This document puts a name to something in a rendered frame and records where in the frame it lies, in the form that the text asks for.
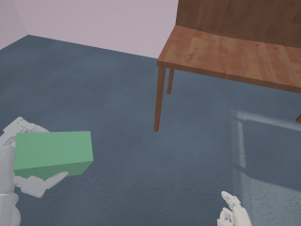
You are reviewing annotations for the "sponge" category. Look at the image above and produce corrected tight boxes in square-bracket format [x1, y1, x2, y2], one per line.
[13, 131, 94, 180]

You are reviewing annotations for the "left robot hand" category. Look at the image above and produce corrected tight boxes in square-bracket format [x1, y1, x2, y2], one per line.
[0, 117, 69, 198]

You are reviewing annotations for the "right robot hand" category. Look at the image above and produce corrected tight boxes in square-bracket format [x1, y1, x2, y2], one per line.
[217, 191, 253, 226]

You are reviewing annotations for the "left robot forearm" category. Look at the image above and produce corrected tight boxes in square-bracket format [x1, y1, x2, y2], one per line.
[0, 192, 21, 226]

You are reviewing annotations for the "table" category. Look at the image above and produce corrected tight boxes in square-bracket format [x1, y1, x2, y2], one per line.
[153, 0, 301, 132]

